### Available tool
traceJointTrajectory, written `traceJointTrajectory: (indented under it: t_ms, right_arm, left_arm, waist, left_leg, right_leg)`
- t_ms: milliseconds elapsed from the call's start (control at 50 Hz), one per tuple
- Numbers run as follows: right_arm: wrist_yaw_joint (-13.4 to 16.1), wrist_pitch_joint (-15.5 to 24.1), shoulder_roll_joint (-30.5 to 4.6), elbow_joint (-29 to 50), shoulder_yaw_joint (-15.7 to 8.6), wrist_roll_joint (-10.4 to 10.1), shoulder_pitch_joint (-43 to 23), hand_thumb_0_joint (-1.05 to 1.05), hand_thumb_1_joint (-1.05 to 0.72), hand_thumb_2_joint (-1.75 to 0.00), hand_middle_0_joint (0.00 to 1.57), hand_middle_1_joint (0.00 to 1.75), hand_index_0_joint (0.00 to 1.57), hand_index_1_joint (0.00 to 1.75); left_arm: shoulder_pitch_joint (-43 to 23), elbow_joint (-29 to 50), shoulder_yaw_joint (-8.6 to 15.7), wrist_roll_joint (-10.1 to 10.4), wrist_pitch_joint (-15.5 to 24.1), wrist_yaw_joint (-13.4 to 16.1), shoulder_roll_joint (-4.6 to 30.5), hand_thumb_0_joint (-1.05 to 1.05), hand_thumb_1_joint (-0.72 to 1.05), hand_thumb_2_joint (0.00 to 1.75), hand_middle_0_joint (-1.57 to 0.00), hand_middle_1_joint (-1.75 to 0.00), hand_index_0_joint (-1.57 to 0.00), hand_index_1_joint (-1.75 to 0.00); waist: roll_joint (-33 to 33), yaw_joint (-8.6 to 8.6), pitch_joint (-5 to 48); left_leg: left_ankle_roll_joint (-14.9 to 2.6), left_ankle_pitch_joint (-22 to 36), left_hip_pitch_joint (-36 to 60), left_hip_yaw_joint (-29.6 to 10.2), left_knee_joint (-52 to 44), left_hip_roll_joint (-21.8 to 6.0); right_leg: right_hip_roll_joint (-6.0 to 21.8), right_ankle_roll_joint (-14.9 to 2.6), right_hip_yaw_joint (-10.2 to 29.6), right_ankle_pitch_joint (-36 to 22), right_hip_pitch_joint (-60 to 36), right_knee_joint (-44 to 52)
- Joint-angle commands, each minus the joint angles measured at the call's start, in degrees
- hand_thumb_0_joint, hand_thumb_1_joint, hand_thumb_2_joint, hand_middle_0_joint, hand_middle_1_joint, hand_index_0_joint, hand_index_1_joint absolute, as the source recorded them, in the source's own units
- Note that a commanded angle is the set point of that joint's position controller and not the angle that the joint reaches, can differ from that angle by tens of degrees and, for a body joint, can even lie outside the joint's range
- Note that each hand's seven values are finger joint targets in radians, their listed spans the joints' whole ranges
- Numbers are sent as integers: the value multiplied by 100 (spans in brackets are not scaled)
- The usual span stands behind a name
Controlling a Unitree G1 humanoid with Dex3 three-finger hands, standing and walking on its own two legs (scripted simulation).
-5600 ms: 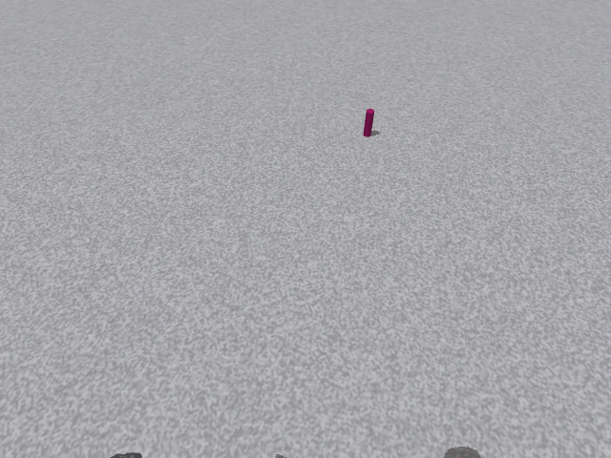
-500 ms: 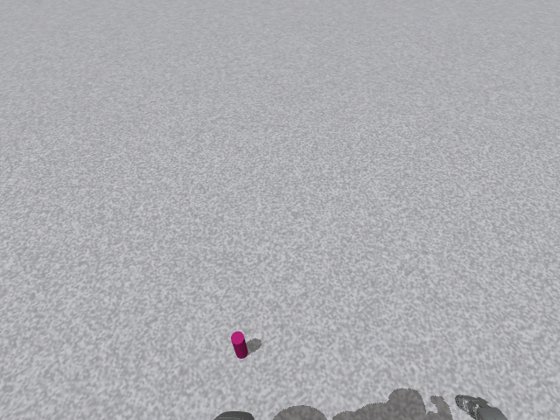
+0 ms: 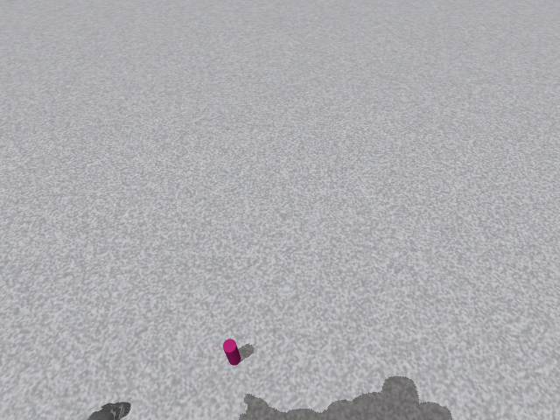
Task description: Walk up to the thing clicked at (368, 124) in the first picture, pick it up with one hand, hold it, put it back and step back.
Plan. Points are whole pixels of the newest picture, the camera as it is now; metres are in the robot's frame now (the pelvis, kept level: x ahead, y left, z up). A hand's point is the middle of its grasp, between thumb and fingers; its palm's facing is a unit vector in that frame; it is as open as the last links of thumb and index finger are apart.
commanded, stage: walk up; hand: left
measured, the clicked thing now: (232, 352) +0.40 +0.19 -0.71
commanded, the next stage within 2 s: stand in 0.76 s
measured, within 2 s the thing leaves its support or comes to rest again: neither
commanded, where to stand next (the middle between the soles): +0.05 -0.01 m, yaw -2 degrees
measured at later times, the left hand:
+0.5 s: hand out of the picture +0.08 +0.25 -0.16, palm faces -0.01 -0.94 -0.34, open 7.4 cm
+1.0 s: hand out of the picture +0.08 +0.25 -0.16, palm faces -0.03 -0.94 -0.33, open 7.4 cm
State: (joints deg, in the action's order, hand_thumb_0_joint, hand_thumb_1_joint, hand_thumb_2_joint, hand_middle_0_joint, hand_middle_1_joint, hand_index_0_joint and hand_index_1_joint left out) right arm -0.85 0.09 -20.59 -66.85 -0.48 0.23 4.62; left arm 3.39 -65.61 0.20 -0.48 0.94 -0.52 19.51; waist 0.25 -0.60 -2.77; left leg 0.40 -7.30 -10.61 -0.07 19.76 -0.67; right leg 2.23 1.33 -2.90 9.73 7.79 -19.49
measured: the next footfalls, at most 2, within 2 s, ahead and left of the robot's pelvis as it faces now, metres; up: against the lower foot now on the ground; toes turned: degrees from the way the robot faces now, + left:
none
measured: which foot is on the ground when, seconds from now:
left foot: down 0.00-1.00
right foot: down 0.00-1.00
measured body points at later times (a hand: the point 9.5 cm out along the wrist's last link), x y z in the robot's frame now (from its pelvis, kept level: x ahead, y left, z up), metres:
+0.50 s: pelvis +0.01 +0.00 +0.00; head +0.02 +0.00 +0.45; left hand +0.08 +0.30 -0.13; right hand +0.09 -0.30 -0.13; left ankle +0.04 +0.12 -0.75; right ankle +0.01 -0.13 -0.75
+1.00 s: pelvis +0.02 +0.00 +0.00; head +0.02 +0.00 +0.45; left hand +0.08 +0.30 -0.13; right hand +0.10 -0.30 -0.13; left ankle +0.04 +0.12 -0.75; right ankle +0.01 -0.13 -0.75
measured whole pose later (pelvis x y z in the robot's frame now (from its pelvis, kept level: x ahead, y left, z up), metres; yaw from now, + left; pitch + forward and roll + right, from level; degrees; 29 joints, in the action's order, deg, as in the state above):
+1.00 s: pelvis +0.02 +0.00 +0.00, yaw +0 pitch -2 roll +0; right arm -0.6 0.3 -19.8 -66.2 -0.5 0.6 5.0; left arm 7.0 -65.6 0.1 -1.0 0.4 -0.5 19.6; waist -0.1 -0.1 -2.1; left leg 0.3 -8.0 -8.8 -0.1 18.4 -0.2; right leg 2.7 1.6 -3.0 10.7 6.0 -18.4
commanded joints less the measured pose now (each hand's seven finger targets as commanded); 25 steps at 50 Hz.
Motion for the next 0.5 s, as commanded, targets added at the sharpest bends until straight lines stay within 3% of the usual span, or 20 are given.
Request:
traceJointTrajectory:
  t_ms: [0,60,480]
  right_arm:
    - [60,160,-1157,363,-177,-6,-317,0,-90,-90,20,30,20,30]
    - [69,152,-1142,356,-187,-9,-276,0,-90,-90,20,30,20,30]
    - [72,118,-1152,393,-204,10,-319,0,-90,-90,20,30,20,30]
  left_arm:
    - [-181,251,259,17,111,81,1286,0,90,90,-20,-30,-20,-30]
    - [-235,263,268,29,108,90,1270,0,90,90,-20,-30,-20,-30]
    - [-173,251,277,-4,86,78,1230,0,90,90,-20,-30,-20,-30]
  waist:
    - [34,81,614]
    - [17,56,637]
    - [20,41,507]
  left_leg:
    - [-145,391,80,-657,-355,-685]
    - [-134,638,183,-611,-292,-679]
    - [-144,222,210,-636,-431,-666]
  right_leg:
    - [597,-203,562,-404,-347,375]
    - [595,-195,551,-477,-331,422]
    - [563,-174,486,-164,-239,499]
